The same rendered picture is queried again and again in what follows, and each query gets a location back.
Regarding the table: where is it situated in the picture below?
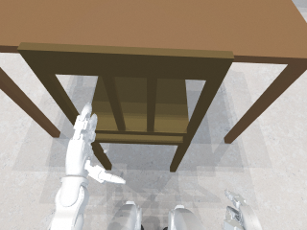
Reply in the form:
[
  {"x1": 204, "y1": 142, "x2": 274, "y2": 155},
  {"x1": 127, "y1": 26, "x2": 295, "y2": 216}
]
[{"x1": 0, "y1": 0, "x2": 307, "y2": 144}]

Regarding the left robot thigh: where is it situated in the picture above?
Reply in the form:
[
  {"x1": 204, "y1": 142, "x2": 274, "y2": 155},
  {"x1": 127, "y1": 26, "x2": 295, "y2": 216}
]
[{"x1": 106, "y1": 204, "x2": 142, "y2": 230}]

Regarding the right robot hand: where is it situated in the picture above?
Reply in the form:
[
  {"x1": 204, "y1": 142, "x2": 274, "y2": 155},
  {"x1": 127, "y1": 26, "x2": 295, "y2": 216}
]
[{"x1": 224, "y1": 190, "x2": 263, "y2": 230}]

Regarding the chair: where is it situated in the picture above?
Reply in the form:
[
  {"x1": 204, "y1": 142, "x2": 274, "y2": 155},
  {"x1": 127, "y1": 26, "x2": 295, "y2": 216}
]
[{"x1": 16, "y1": 42, "x2": 235, "y2": 173}]

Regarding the left robot hand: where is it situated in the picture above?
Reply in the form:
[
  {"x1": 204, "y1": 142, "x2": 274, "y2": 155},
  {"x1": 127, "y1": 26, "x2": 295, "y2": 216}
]
[{"x1": 65, "y1": 103, "x2": 126, "y2": 185}]

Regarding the robot thigh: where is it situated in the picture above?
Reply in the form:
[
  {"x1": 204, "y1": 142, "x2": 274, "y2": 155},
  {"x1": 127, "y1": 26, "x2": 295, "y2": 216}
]
[
  {"x1": 106, "y1": 204, "x2": 142, "y2": 230},
  {"x1": 168, "y1": 208, "x2": 205, "y2": 230}
]

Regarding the left robot forearm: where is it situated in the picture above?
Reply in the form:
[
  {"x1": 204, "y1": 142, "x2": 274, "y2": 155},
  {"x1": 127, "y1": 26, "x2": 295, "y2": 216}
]
[{"x1": 47, "y1": 174, "x2": 89, "y2": 230}]

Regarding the right robot thigh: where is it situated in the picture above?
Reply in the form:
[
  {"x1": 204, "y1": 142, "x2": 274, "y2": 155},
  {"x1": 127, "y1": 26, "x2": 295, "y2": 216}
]
[{"x1": 168, "y1": 208, "x2": 205, "y2": 230}]

